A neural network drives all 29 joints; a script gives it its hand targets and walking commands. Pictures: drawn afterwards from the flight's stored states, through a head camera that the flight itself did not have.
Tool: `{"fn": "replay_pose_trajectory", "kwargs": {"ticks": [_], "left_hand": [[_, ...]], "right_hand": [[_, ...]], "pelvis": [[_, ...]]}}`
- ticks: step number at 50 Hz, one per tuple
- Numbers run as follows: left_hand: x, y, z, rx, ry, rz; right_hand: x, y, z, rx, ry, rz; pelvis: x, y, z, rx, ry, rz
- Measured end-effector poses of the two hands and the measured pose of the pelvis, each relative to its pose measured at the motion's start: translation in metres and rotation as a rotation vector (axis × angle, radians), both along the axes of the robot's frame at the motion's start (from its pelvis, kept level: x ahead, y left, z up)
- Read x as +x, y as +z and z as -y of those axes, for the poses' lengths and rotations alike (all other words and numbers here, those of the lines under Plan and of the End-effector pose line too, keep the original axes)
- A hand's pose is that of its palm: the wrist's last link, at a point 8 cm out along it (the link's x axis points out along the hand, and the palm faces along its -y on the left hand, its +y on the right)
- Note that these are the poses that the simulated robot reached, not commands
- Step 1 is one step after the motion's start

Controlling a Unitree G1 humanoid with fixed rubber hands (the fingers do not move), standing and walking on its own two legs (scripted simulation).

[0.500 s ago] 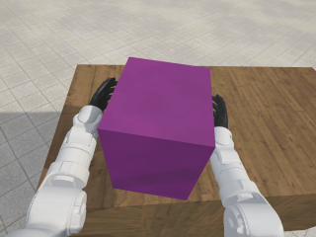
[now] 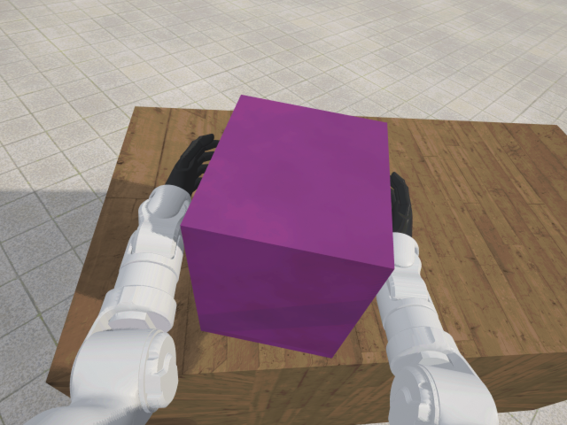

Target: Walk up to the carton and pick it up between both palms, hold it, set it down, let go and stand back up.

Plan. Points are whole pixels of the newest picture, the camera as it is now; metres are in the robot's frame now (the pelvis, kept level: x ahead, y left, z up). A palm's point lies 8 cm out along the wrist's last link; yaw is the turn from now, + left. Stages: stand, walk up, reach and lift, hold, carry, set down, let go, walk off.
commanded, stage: reach and lift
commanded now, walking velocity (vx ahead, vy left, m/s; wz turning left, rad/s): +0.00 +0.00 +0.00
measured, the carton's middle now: (288, 232) +0.38 -0.03 +0.04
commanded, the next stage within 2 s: none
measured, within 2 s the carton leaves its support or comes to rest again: leaves its support in 0.78 s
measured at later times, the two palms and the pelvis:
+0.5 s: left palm (184, 185) +0.42 +0.13 +0.11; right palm (396, 230) +0.35 -0.18 +0.08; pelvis +0.00 +0.00 +0.00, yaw +0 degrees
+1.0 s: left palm (184, 192) +0.39 +0.12 +0.13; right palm (409, 232) +0.33 -0.18 +0.11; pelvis -0.01 +0.00 +0.00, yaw +0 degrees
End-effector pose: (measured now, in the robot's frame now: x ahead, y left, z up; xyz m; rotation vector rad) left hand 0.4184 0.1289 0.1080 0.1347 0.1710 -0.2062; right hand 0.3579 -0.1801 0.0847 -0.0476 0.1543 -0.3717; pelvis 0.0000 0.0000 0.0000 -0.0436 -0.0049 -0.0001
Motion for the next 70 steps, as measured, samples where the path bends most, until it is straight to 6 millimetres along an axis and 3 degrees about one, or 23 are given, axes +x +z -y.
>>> {"fn": "replay_pose_trajectory", "kwargs": {"ticks": [27,39,53,63,70], "left_hand": [[-0.001,0.000,0.001,-0.006,0.001,0.003],[-0.016,0.003,0.007,-0.045,0.023,0.015],[-0.034,0.023,0.005,-0.093,0.093,0.001],[-0.037,0.052,0.008,-0.093,0.136,0.023],[-0.037,0.057,0.009,-0.071,0.148,-0.002]], "right_hand": [[-0.004,-0.001,0.000,0.018,-0.009,0.034],[-0.018,0.002,0.005,0.034,-0.008,0.062],[-0.023,0.028,0.005,0.061,0.034,0.065],[-0.016,0.057,0.007,0.073,0.070,0.086],[-0.014,0.059,0.009,0.082,0.083,0.056]], "pelvis": [[0.000,0.000,-0.002,-0.002,0.000,-0.001],[-0.005,0.000,0.000,-0.002,0.003,0.007],[-0.018,0.000,0.002,0.001,0.007,0.034],[-0.024,-0.001,0.006,0.006,0.008,0.054],[-0.023,-0.001,0.008,0.008,0.008,0.058]]}}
